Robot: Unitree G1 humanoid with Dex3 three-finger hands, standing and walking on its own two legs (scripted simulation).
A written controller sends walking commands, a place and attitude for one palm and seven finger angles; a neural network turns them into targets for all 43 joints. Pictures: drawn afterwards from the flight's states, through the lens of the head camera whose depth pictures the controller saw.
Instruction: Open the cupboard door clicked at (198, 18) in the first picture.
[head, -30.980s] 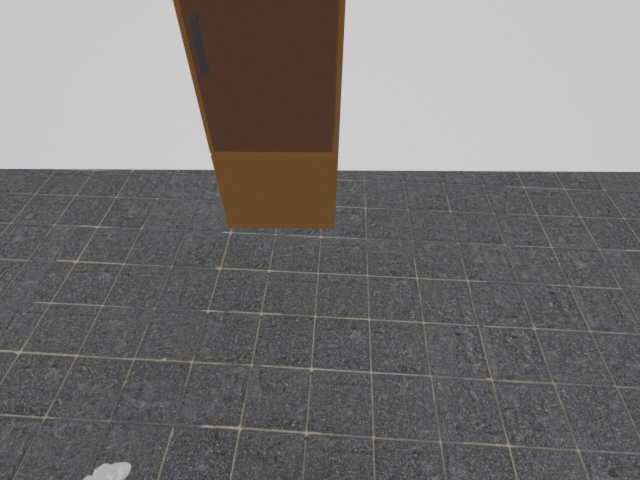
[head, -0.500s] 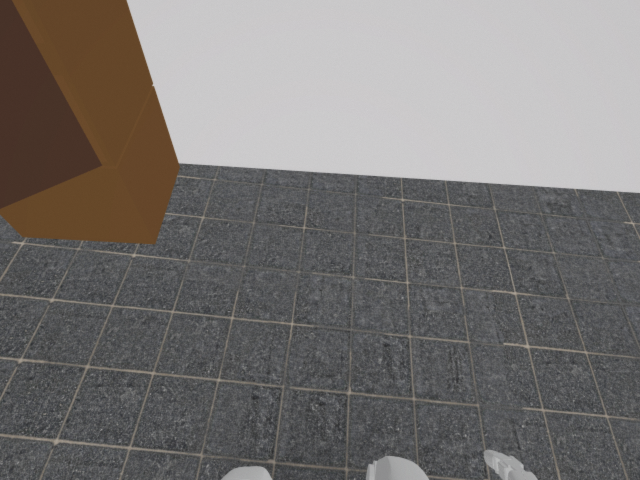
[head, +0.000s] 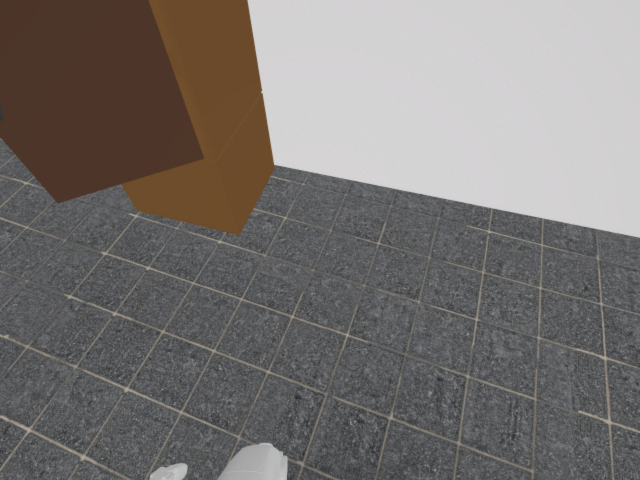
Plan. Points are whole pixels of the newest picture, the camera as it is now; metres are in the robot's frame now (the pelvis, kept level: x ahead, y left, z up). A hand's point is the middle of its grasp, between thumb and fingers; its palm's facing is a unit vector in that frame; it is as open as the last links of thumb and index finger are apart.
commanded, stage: turn to face it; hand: left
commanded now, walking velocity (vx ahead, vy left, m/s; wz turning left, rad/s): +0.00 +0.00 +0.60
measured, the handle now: out of the picture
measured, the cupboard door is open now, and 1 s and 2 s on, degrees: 41 41 41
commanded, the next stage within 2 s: take the last steps up to it in 0.70 s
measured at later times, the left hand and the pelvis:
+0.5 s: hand out of the picture +0.03 +0.26 -0.17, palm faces +0.27 -0.93 -0.23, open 7.4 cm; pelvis +0.00 +0.04 +0.00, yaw +14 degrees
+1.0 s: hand out of the picture -0.05 +0.19 -0.16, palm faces +0.46 -0.86 -0.23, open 7.3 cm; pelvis +0.01 +0.01 +0.00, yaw +25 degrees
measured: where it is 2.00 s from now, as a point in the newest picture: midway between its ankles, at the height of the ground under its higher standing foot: (264, 449)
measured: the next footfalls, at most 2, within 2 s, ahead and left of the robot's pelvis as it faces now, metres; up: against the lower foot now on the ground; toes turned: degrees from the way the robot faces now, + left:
left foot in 0.18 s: +0.04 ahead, +0.13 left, +0.00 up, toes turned +13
right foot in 0.68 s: +0.06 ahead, -0.10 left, +0.00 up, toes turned +15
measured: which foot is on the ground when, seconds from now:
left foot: up 0.00-0.16, down 0.18-0.68, up 0.70-1.00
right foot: down 0.00-0.18, up 0.20-0.66, down 0.68-1.00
